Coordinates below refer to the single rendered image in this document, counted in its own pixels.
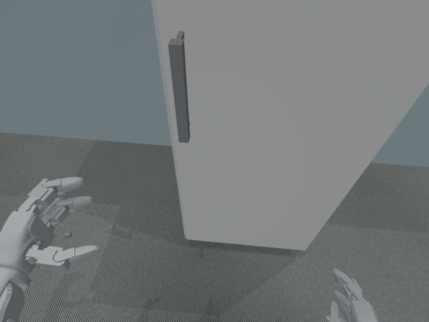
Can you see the robot left hand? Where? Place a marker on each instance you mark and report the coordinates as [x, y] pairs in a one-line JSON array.
[[24, 228]]

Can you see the robot right hand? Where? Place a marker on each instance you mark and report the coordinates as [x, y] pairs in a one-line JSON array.
[[355, 307]]

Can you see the robot left forearm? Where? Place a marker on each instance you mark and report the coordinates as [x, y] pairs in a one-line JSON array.
[[13, 284]]

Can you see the fridge door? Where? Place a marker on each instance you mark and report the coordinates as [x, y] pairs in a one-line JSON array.
[[288, 101]]

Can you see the handle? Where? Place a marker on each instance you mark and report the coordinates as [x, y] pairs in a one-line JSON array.
[[178, 71]]

